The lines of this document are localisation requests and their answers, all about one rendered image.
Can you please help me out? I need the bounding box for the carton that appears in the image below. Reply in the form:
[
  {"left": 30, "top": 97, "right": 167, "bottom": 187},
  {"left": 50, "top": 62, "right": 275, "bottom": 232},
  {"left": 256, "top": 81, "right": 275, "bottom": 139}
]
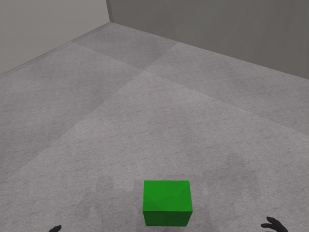
[{"left": 143, "top": 180, "right": 193, "bottom": 227}]

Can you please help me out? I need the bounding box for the right robot hand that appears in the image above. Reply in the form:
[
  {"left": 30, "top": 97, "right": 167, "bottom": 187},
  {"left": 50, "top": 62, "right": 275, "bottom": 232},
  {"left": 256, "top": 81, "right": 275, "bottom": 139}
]
[{"left": 261, "top": 217, "right": 288, "bottom": 232}]

